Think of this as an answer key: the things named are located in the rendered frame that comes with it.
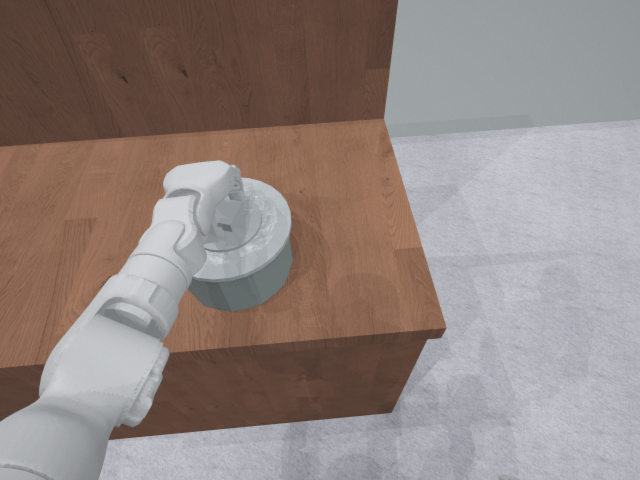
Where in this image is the pot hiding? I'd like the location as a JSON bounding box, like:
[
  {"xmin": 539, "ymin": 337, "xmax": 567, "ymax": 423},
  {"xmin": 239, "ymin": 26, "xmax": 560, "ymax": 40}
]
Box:
[{"xmin": 188, "ymin": 238, "xmax": 293, "ymax": 312}]

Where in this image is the table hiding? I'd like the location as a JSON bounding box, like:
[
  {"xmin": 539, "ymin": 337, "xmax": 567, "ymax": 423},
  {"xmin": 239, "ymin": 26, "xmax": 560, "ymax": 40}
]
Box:
[{"xmin": 0, "ymin": 0, "xmax": 447, "ymax": 440}]

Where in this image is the left robot forearm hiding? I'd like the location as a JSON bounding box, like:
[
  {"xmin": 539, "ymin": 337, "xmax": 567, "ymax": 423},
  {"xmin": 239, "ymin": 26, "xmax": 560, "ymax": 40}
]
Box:
[{"xmin": 39, "ymin": 184, "xmax": 216, "ymax": 397}]

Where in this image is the lid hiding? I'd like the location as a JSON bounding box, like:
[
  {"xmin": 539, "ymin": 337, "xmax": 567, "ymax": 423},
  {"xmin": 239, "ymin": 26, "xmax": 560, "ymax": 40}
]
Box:
[{"xmin": 192, "ymin": 178, "xmax": 292, "ymax": 282}]

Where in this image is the left robot upper arm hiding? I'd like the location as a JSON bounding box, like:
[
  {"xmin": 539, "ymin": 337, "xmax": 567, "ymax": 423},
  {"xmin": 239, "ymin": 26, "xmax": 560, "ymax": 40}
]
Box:
[{"xmin": 0, "ymin": 314, "xmax": 170, "ymax": 480}]

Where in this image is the robot left hand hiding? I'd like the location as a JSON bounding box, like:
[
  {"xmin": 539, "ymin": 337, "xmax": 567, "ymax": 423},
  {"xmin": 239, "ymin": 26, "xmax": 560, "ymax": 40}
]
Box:
[{"xmin": 163, "ymin": 160, "xmax": 245, "ymax": 244}]

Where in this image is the knob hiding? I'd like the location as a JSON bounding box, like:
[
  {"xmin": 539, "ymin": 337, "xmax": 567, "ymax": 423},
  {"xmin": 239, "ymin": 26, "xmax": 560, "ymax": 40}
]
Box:
[{"xmin": 215, "ymin": 199, "xmax": 244, "ymax": 232}]

